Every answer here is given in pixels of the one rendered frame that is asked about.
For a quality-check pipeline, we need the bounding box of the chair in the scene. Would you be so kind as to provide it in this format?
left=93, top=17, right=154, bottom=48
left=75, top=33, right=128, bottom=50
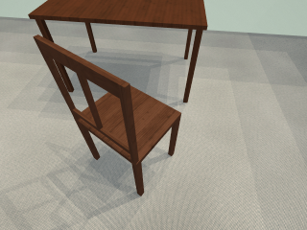
left=33, top=34, right=181, bottom=196

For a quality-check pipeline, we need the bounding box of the table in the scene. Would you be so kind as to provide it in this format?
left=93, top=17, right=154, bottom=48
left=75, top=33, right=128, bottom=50
left=28, top=0, right=208, bottom=103

